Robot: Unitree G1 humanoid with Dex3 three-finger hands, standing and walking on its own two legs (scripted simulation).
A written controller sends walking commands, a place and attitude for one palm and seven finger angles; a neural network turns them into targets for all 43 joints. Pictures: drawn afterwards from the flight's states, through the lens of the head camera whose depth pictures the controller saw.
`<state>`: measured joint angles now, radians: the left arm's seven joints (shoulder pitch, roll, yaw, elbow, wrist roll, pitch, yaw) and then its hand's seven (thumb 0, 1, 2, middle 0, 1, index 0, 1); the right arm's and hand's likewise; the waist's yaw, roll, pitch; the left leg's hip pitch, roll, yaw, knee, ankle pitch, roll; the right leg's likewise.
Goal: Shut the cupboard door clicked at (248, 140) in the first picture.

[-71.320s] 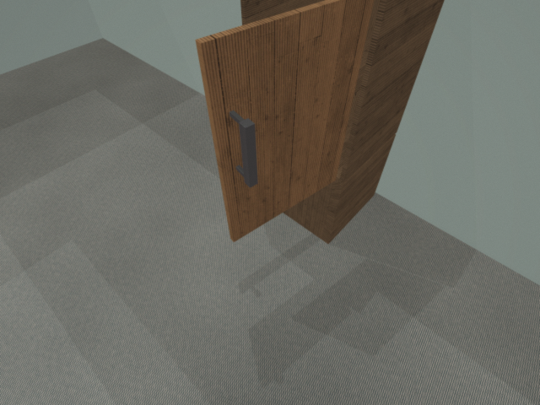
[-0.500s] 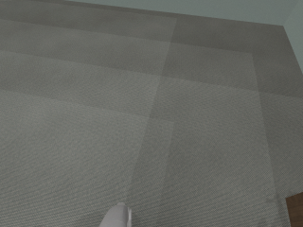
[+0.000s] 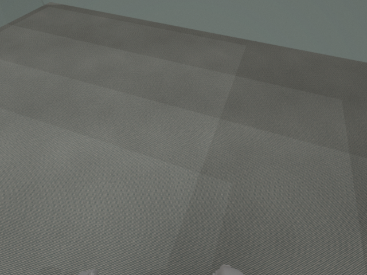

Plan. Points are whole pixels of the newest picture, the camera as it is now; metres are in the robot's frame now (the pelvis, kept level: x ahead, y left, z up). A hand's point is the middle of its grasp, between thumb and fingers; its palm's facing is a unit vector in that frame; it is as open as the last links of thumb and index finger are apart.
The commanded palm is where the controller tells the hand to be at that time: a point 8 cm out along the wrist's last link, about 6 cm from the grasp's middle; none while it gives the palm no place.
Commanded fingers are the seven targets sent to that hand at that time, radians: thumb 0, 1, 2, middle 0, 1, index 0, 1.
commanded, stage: turn to face it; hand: left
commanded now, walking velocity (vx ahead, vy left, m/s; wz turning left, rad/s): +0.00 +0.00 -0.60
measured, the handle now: out of the picture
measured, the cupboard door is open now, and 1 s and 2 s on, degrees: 9 9 9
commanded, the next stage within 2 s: none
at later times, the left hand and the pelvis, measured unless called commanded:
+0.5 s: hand (112, 255) +0.19 +0.20 -0.18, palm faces -0.22 -0.95 -0.21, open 7.4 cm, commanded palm none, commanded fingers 0.00 0.90 0.90 -0.20 -0.30 -0.20 -0.30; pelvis +0.07 +0.02 -0.01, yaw -18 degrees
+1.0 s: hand (154, 220) +0.28 +0.10 -0.16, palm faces -0.57 -0.79 -0.24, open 7.4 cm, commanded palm none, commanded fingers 0.00 0.90 0.90 -0.20 -0.30 -0.20 -0.30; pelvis +0.09 -0.01 -0.01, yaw -35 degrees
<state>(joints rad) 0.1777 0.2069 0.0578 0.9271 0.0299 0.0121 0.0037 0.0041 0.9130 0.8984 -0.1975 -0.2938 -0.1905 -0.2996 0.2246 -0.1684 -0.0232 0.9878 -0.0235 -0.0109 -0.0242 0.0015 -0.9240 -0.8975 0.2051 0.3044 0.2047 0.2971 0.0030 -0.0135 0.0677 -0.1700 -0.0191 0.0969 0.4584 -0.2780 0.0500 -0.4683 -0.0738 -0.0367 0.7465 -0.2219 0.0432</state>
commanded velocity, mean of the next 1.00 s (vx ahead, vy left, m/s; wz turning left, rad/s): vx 0.00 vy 0.00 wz -0.60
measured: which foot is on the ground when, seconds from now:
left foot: down 0.00-0.08, up 0.10-0.40, down 0.42-0.76, up 0.78-1.00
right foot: up 0.00-0.04, down 0.06-0.42, up 0.44-0.74, down 0.76-1.00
